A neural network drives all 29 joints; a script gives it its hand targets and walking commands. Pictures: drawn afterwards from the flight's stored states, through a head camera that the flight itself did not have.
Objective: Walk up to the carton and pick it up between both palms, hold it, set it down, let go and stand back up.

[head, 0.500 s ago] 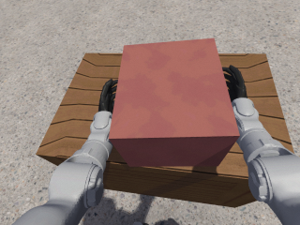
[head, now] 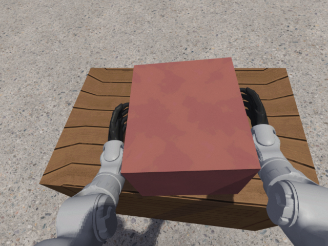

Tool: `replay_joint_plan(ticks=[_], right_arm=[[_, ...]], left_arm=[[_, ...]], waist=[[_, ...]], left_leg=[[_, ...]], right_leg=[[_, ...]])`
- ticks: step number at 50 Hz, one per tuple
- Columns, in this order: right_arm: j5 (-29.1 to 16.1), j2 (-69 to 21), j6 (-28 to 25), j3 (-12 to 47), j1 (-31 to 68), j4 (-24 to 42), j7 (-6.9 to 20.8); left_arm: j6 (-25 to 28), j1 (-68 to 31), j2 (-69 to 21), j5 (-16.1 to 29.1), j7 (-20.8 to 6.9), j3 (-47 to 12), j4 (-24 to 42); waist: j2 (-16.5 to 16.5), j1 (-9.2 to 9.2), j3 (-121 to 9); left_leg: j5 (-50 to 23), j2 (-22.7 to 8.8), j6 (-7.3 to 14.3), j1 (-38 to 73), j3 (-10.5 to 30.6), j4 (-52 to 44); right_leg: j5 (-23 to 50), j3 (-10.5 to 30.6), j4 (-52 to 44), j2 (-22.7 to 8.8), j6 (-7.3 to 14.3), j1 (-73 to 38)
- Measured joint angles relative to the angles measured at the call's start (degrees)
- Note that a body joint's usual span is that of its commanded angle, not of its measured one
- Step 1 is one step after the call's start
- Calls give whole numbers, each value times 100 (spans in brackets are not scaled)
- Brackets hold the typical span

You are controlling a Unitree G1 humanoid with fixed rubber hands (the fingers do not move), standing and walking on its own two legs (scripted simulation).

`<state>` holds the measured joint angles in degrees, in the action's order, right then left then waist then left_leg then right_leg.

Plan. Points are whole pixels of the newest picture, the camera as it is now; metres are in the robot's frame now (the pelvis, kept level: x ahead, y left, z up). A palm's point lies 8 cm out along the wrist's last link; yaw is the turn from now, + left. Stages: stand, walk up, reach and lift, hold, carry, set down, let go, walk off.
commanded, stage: reach and lift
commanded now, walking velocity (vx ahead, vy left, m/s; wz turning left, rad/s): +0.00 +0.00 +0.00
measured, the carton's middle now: (185, 128) +0.43 +0.01 -0.02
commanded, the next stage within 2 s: none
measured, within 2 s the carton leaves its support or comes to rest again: leaves its support in 1.34 s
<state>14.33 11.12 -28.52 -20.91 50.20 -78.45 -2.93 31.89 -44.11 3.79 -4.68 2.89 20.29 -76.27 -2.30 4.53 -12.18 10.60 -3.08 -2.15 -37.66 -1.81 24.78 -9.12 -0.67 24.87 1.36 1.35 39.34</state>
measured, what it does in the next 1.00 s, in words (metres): stands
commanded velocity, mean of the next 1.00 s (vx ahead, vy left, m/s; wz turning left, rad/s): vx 0.00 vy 0.00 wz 0.00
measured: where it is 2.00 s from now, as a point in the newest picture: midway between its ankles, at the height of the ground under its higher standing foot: outside the picture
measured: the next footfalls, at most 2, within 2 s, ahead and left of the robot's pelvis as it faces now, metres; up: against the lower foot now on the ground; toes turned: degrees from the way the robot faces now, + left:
none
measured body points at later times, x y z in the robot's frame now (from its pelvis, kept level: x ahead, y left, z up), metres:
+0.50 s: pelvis -0.01 +0.00 +0.00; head +0.11 -0.02 +0.43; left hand +0.40 +0.19 +0.01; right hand +0.45 -0.17 +0.02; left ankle -0.02 +0.14 -0.73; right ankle +0.00 -0.10 -0.73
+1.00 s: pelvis -0.01 +0.00 +0.00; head +0.09 -0.02 +0.44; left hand +0.39 +0.19 +0.02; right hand +0.44 -0.17 +0.03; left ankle -0.02 +0.14 -0.73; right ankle +0.00 -0.10 -0.73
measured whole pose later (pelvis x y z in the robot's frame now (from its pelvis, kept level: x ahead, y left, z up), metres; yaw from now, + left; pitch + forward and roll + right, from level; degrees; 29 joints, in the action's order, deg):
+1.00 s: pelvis -0.01 +0.00 +0.00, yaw +0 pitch +27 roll +0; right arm 6.2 12.5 -36.4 -10.8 50.1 -81.2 -5.6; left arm 35.4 -42.6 3.9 3.2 3.6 13.3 -74.3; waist -2.4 4.2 -15.4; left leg 8.6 -3.2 -1.9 -42.0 -1.6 24.1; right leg -6.2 -1.0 22.4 1.5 1.2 42.7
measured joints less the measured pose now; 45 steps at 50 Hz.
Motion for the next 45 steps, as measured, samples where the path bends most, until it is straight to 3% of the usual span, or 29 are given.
replay_joint_plan(ticks=[26, 45], right_arm=[[-83, 133, -619, 206, 75, -184, -169], [-586, 162, -843, 762, 58, -354, -246]], left_arm=[[239, -96, -35, 216, 93, -219, 43], [380, 22, 13, 649, 74, -583, 63]], waist=[[15, 76, -176], [4, 9, -285]], left_leg=[[-313, -11, 28, -315, -36, -312], [-243, -15, 23, -429, 19, -133]], right_leg=[[408, 28, -468, 17, -21, 253], [329, -27, -304, 16, -12, 341]])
